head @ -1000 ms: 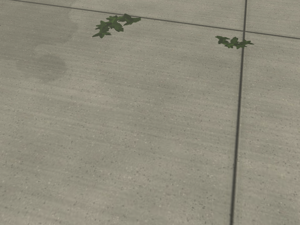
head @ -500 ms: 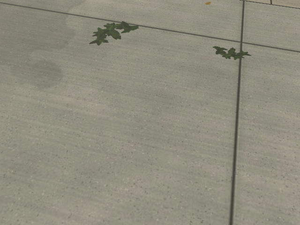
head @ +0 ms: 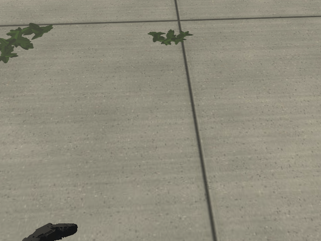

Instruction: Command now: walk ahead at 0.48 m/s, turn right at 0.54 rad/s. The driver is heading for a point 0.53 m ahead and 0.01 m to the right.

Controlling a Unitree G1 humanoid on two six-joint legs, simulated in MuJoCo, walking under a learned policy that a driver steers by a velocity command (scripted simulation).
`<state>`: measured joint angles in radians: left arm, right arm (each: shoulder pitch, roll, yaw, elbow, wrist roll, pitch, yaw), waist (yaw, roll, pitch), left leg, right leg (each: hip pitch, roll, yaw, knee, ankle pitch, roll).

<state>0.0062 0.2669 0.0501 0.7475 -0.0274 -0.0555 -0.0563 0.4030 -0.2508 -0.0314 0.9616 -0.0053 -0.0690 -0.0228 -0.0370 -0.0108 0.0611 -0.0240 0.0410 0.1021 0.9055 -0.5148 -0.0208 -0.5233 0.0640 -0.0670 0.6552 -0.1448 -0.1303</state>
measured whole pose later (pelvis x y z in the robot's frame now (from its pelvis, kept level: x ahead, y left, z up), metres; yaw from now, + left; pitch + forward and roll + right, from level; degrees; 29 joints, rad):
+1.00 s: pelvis +0.45 -0.04 +0.02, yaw -15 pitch +1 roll +1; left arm 0.12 0.23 0.04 0.74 0.01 0.00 0.01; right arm 0.23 -0.26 -0.01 0.88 -0.01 -0.03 0.00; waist -0.03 0.02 0.00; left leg -0.15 0.00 0.01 0.49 -0.35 -0.01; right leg -0.35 0.01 0.03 0.54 -0.21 -0.01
